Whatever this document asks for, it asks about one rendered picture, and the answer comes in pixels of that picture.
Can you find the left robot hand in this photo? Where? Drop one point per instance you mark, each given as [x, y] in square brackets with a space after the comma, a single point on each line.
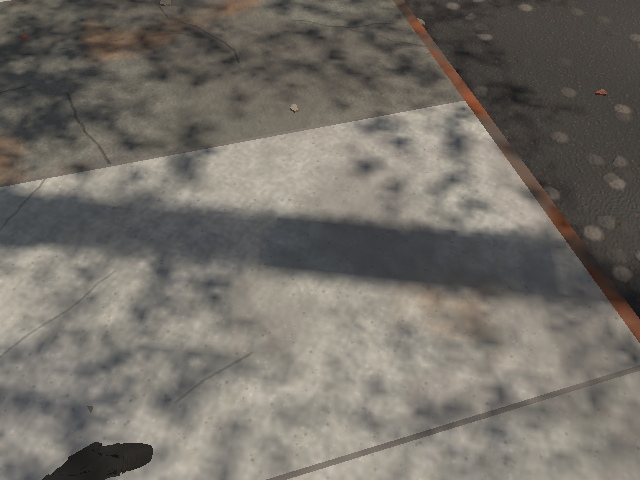
[97, 462]

